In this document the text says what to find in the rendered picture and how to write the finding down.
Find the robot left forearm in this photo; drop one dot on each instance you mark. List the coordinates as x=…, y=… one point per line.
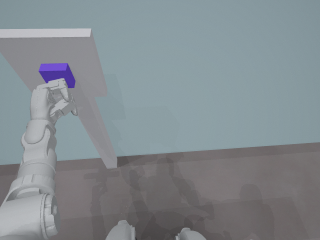
x=39, y=160

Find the robot left shin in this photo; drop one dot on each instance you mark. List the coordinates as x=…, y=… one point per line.
x=122, y=222

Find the robot left upper arm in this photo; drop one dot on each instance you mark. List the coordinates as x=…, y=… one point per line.
x=35, y=217

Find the panel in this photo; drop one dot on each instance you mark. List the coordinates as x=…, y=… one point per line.
x=26, y=49

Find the right robot thigh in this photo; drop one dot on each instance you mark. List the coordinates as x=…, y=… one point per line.
x=189, y=235

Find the button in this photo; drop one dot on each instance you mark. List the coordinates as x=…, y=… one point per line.
x=54, y=71

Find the robot left hand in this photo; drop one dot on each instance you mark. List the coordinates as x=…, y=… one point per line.
x=44, y=106

